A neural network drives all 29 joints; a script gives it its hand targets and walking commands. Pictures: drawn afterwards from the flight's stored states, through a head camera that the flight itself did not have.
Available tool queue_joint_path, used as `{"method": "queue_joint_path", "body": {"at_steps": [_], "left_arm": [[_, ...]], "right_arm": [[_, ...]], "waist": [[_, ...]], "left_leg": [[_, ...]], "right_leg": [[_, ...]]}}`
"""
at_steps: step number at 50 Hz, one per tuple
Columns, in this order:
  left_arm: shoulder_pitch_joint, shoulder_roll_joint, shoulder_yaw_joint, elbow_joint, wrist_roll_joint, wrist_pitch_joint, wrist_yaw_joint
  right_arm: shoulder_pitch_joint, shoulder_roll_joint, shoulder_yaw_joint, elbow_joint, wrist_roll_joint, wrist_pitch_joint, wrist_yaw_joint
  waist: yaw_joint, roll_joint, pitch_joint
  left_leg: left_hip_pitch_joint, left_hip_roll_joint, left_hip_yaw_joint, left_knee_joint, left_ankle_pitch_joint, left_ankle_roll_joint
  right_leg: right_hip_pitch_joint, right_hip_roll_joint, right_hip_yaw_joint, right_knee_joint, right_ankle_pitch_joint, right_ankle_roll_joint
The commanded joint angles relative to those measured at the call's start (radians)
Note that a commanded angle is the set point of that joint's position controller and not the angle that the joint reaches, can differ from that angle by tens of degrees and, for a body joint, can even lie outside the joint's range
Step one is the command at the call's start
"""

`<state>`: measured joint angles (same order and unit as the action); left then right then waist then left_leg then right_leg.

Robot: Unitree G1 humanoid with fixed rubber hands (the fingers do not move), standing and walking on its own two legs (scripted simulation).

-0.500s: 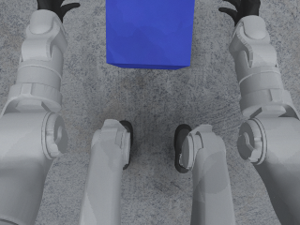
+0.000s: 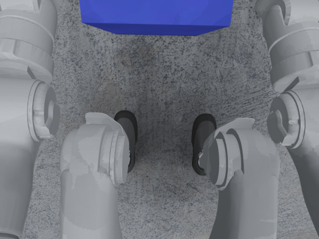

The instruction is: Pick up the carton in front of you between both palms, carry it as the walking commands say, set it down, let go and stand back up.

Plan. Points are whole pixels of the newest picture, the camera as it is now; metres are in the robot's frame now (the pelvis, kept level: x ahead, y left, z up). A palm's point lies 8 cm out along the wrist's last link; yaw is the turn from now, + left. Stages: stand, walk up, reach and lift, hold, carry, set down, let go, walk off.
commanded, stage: reach and lift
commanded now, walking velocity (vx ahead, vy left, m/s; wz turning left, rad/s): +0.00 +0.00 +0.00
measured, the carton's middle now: out of the picture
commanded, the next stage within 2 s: none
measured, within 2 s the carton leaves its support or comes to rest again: leaves its support in 0.74 s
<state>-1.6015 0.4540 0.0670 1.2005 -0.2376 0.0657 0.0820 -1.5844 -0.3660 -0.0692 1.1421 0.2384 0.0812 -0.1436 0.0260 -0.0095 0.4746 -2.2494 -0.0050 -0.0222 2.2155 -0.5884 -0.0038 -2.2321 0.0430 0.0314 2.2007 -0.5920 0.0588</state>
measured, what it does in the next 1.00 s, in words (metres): stands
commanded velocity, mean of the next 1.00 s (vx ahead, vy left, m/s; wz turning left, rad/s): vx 0.00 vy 0.00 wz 0.00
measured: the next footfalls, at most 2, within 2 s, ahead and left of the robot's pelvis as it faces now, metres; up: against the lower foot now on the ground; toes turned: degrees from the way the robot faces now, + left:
none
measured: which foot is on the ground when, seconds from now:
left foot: down 0.00-1.00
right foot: down 0.00-1.00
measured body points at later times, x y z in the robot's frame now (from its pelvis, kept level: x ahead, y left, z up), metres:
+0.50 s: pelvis +0.00 +0.00 +0.00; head +0.38 +0.03 +0.22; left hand +0.57 +0.20 -0.18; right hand +0.58 -0.11 -0.18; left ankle +0.11 +0.12 -0.33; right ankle +0.11 -0.13 -0.33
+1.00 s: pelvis +0.00 -0.01 +0.04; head +0.31 +0.03 +0.37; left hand +0.54 +0.20 -0.05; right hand +0.56 -0.10 -0.05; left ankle +0.11 +0.12 -0.33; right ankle +0.11 -0.14 -0.33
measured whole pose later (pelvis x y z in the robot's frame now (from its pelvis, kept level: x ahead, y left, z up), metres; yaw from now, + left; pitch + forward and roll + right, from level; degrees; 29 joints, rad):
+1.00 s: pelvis +0.00 -0.01 +0.04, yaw +2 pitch +42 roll -1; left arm -1.27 0.16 0.38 0.82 0.11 0.35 0.07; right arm -1.23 -0.06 -0.43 0.77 -0.09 0.33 -0.12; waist 0.03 -0.04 0.00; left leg -2.24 -0.04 -0.05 2.05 -0.55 -0.04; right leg -2.21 0.07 0.05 2.06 -0.58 0.06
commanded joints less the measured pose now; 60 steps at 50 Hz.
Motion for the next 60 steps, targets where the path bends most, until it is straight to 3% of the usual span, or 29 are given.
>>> {"method": "queue_joint_path", "body": {"at_steps": [1,9,17,20,24,26,29,34,37,40,42,46,49,53,56,60], "left_arm": [[-0.293,0.14,0.003,-0.109,-0.003,-0.023,0.004],[-0.213,0.073,0.016,-0.064,0.03,-0.022,-0.006],[-0.308,-0.028,-0.039,-0.104,0.018,-0.017,-0.016],[-0.345,-0.114,-0.024,-0.103,0.056,-0.007,-0.027],[-0.501,-0.743,-0.119,-0.129,0.091,0.047,-0.191],[-0.481,-0.898,-0.095,-0.16,0.122,0.083,-0.266],[-0.455,-0.994,-0.089,-0.212,0.124,0.118,-0.322],[-0.499,-1.081,-0.17,-0.36,0.056,0.147,-0.34],[-0.546,-1.134,-0.245,-0.515,0.005,0.161,-0.322],[-0.524,-1.198,-0.273,-0.63,0.021,0.196,-0.303],[-0.471,-1.266,-0.278,-0.654,0.054,0.223,-0.289],[-0.278,-1.35,-0.194,-0.527,0.158,0.275,-0.284],[-0.189,-1.371,-0.088,-0.393,0.248,0.297,-0.311],[-0.196,-1.361,0.01,-0.332,0.321,0.307,-0.332],[-0.217,-1.362,0.038,-0.336,0.351,0.309,-0.333],[-0.211,-1.374,0.049,-0.352,0.371,0.32,-0.33]], "right_arm": [[-0.303,-0.101,0.001,-0.138,0.009,-0.025,-0.007],[-0.191,-0.061,-0.059,-0.062,-0.046,-0.027,0.002],[-0.286,0.038,-0.02,-0.075,-0.036,-0.03,0.006],[-0.336,0.121,-0.032,-0.08,-0.076,-0.021,0.018],[-0.487,0.735,0.041,-0.119,-0.124,0.026,0.173],[-0.49,0.877,0.034,-0.142,-0.149,0.065,0.241],[-0.479,0.972,0.035,-0.182,-0.157,0.097,0.287],[-0.536,1.077,0.128,-0.33,-0.089,0.125,0.298],[-0.556,1.176,0.205,-0.424,-0.026,0.139,0.283],[-0.519,1.257,0.234,-0.512,-0.024,0.17,0.276],[-0.479,1.295,0.242,-0.554,-0.057,0.193,0.269],[-0.374,1.327,0.186,-0.507,-0.137,0.232,0.28],[-0.282,1.318,0.066,-0.399,-0.249,0.254,0.295],[-0.246,1.276,-0.068,-0.33,-0.359,0.265,0.3],[-0.27,1.28,-0.089,-0.335,-0.379,0.267,0.306],[-0.286,1.328,-0.051,-0.362,-0.363,0.284,0.326]], "waist": [[0.032,-0.003,-1.455],[0.009,0.025,-1.285],[0.013,0.019,-1.258],[0.015,0.016,-1.229],[0.012,0.009,-1.139],[0.026,0.001,-1.09],[0.037,-0.015,-1.081],[0.038,-0.028,-1.351],[0.048,-0.013,-1.685],[0.06,0.036,-1.963],[0.052,0.054,-2.03],[0.058,0.028,-1.782],[0.025,0.013,-1.521],[-0.022,0.038,-1.391],[-0.014,0.052,-1.434],[0.016,0.024,-1.537]], "left_leg": [[0.733,-0.011,0.035,-0.151,0.486,-0.024],[0.629,-0.019,0.027,-0.172,0.422,-0.033],[0.611,-0.029,0.036,-0.199,0.348,-0.03],[0.614,-0.04,0.04,-0.201,0.317,-0.028],[0.571,-0.073,0.054,-0.183,0.283,-0.02],[0.512,-0.084,0.072,-0.172,0.258,-0.011],[0.481,-0.084,0.075,-0.162,0.265,0.003],[0.616,-0.086,0.086,-0.144,0.377,0.009],[0.779,-0.091,0.097,-0.142,0.542,-0.003],[0.96,-0.104,0.096,-0.162,0.707,-0.017],[0.989,-0.111,0.107,-0.186,0.722,-0.026],[0.825,-0.129,0.111,-0.3,0.527,-0.022],[0.633,-0.139,0.109,-0.394,0.32,-0.018],[0.567,-0.14,0.106,-0.481,0.192,-0.014],[0.62,-0.141,0.104,-0.538,0.162,-0.011],[0.712,-0.142,0.105,-0.598,0.161,-0.003]], "right_leg": [[0.636,0.01,-0.094,-0.108,0.424,-0.012],[0.515,0.02,-0.085,-0.133,0.369,-0.011],[0.57,0.033,-0.083,-0.149,0.319,-0.022],[0.595,0.046,-0.09,-0.153,0.297,-0.023],[0.548,0.081,-0.099,-0.133,0.269,-0.036],[0.513,0.09,-0.109,-0.125,0.244,-0.038],[0.489,0.094,-0.12,-0.116,0.24,-0.048],[0.576,0.09,-0.131,-0.104,0.321,-0.053],[0.702,0.096,-0.136,-0.099,0.478,-0.045],[0.691,0.117,-0.147,-0.13,0.553,-0.033],[0.646,0.128,-0.152,-0.162,0.549,-0.02],[0.544,0.136,-0.146,-0.268,0.396,-0.019],[0.494,0.134,-0.141,-0.364,0.245,-0.034],[0.488,0.135,-0.137,-0.462,0.149,-0.053],[0.522,0.136,-0.132,-0.513,0.122,-0.056],[0.591,0.137,-0.129,-0.572,0.11,-0.048]]}}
